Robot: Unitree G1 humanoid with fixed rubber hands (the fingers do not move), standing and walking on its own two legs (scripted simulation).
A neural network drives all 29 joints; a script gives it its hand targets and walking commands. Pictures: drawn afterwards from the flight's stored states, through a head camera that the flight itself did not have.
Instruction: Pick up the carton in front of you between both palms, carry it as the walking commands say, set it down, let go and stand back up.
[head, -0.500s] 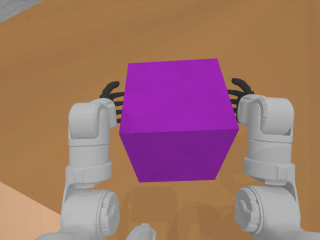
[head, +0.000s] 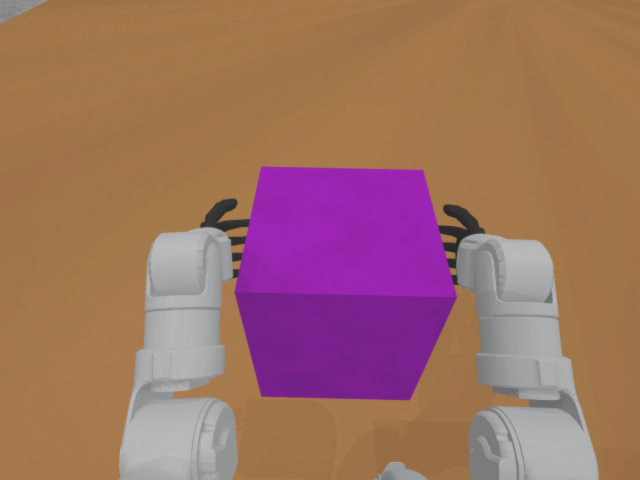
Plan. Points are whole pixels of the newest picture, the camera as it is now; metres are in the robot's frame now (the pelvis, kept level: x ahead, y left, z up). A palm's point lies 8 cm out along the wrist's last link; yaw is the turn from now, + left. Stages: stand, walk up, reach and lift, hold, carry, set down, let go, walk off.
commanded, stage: carry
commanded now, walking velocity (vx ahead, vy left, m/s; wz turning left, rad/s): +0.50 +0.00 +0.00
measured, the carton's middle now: (338, 288) +0.37 -0.02 +0.03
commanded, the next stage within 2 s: none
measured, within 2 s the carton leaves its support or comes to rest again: neither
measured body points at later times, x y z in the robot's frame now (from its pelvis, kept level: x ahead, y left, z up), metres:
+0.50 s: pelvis +0.32 -0.02 +0.00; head +0.31 -0.03 +0.45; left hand +0.60 +0.15 +0.09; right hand +0.61 -0.16 +0.09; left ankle +0.45 +0.11 -0.71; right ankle +0.22 -0.11 -0.74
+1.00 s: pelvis +0.62 +0.01 +0.00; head +0.58 +0.01 +0.45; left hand +0.89 +0.16 +0.09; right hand +0.89 -0.15 +0.09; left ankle +0.52 +0.10 -0.74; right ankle +0.77 -0.13 -0.71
